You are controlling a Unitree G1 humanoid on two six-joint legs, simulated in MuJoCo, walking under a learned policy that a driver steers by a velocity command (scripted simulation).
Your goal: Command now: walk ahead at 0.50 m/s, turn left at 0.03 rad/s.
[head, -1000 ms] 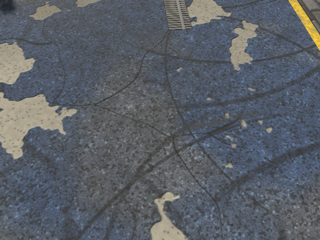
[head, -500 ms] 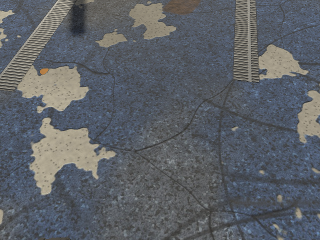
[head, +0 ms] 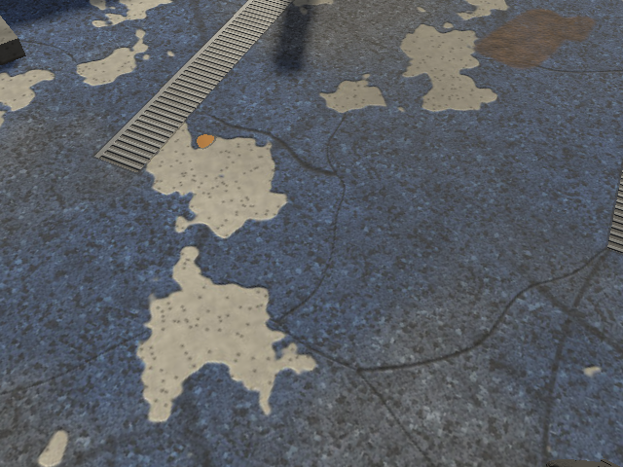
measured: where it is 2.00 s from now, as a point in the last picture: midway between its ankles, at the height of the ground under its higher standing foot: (508, 275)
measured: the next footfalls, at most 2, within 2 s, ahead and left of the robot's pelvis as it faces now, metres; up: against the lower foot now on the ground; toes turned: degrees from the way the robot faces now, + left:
right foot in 0.46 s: +0.40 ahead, -0.17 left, +0.00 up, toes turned -14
left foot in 0.92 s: +0.73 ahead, -0.08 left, +0.00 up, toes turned -33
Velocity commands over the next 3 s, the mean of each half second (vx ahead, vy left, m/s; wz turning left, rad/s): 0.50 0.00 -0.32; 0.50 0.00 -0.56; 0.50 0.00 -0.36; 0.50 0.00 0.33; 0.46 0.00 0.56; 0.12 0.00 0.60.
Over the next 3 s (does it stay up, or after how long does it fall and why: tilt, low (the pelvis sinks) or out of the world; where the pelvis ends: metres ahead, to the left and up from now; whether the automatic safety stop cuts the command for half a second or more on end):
stays up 1.33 -0.58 0.01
